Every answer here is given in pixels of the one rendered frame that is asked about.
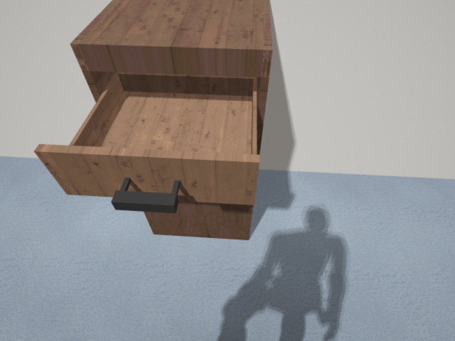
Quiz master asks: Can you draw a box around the drawer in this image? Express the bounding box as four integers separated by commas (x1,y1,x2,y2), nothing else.
34,72,259,205

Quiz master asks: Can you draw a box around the handle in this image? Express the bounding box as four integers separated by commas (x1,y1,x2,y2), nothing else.
111,178,180,213

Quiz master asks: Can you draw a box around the cabinet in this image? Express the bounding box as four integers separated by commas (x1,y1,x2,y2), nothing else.
70,0,273,240

